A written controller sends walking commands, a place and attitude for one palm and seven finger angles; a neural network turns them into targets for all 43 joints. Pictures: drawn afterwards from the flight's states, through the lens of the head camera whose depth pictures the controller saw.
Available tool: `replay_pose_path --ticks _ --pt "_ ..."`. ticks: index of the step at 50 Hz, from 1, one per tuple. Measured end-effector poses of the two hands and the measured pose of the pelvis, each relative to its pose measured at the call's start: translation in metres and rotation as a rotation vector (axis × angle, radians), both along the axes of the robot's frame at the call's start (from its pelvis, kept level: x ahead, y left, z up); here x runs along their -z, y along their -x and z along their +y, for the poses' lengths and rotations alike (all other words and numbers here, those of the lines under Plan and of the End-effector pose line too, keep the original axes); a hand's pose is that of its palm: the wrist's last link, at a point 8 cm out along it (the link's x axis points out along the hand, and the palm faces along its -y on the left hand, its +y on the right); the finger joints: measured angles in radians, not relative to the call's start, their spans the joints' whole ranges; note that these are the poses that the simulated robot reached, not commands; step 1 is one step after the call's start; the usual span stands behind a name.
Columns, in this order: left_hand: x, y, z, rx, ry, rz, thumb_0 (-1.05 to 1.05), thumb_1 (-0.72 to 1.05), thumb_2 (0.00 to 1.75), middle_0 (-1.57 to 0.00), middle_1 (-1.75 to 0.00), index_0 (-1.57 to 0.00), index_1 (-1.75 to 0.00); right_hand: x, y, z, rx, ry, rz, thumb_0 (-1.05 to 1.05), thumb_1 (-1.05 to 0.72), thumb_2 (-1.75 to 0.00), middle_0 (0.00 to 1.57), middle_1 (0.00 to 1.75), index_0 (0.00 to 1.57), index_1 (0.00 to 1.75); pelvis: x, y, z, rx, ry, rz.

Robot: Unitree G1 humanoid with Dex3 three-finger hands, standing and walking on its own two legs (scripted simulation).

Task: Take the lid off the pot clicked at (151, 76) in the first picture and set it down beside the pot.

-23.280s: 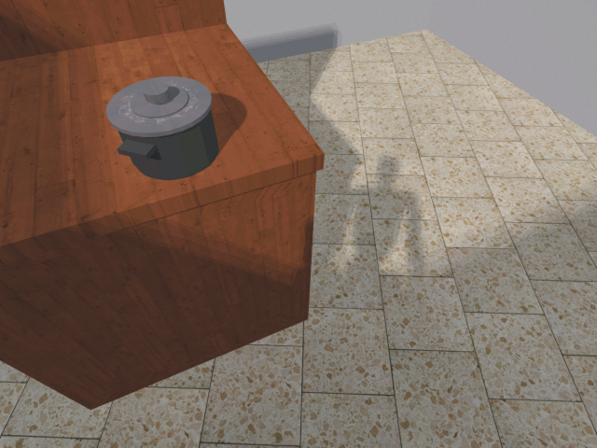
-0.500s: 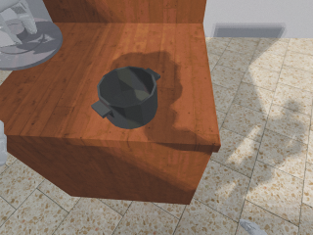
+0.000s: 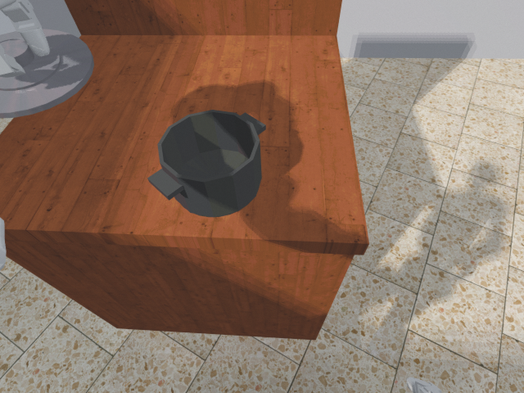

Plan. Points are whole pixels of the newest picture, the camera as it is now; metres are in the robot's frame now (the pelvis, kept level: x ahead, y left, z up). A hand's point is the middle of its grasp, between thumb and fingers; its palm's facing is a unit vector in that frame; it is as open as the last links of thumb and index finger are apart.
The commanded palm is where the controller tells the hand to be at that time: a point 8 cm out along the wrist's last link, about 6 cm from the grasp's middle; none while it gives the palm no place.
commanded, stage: lower the lid onto the table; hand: left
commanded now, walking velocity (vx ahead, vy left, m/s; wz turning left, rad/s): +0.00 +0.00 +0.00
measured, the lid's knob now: (13, 54) +0.49 +0.31 +0.27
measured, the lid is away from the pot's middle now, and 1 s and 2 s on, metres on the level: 0.23 0.22 0.22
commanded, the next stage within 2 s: none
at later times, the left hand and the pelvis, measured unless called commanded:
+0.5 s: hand (12, 88) +0.45 +0.30 +0.24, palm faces -0.25 -0.10 -0.96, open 6.9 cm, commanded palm +0.45 +0.30 +0.32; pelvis +0.00 -0.01 +0.00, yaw +0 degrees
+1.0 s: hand (38, 109) +0.45 +0.29 +0.21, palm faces -0.32 -0.10 -0.94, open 6.9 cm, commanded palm +0.45 +0.30 +0.29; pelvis +0.00 +0.00 +0.00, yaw +0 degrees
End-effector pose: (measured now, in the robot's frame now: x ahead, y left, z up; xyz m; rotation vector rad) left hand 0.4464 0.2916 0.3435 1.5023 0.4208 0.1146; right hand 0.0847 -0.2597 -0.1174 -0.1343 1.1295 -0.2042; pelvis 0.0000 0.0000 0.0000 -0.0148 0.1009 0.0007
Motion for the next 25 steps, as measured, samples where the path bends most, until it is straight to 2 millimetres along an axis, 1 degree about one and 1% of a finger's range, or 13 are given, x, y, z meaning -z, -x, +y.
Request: replay_pose_path --ticks 4,7,14,19,25 --pt "0.007 -0.002 -0.005 -0.005 -0.002 0.014 0.04 0.26 0.83 -0.72 -0.88 -0.78 -0.86 0.001 -0.005 0.002 -0.006 -0.012 -0.019 0.01 -0.90 -0.90 0.21 0.30 0.20 0.30 0.000 0.000 0.000 0.003 -0.001 0.001" --pt "0.013 -0.003 -0.006 -0.005 0.014 0.023 0.04 0.26 0.83 -0.72 -0.88 -0.78 -0.86 0.000 -0.007 0.003 -0.005 -0.016 -0.031 0.01 -0.90 -0.90 0.21 0.30 0.21 0.30 0.000 0.000 -0.001 0.007 -0.002 0.000" --pt "0.024 0.000 0.002 -0.026 0.028 0.042 0.04 0.26 0.83 -0.72 -0.88 -0.79 -0.86 -0.003 -0.008 -0.001 -0.002 -0.005 -0.039 0.01 -0.90 -0.90 0.21 0.30 0.21 0.30 0.001 0.000 -0.004 0.006 -0.001 -0.002" --pt "0.036 0.002 0.009 -0.043 0.020 0.074 0.04 0.26 0.83 -0.72 -0.88 -0.78 -0.86 -0.003 -0.004 -0.006 -0.005 0.014 -0.019 0.01 -0.90 -0.90 0.21 0.30 0.21 0.30 0.001 0.001 -0.005 0.003 0.001 -0.004" --pt "0.043 0.004 0.010 -0.020 0.015 0.072 0.04 0.26 0.83 -0.72 -0.88 -0.79 -0.86 -0.004 -0.001 -0.010 -0.007 0.036 -0.009 0.01 -0.90 -0.90 0.21 0.30 0.21 0.30 0.001 0.000 -0.005 -0.006 0.004 -0.010"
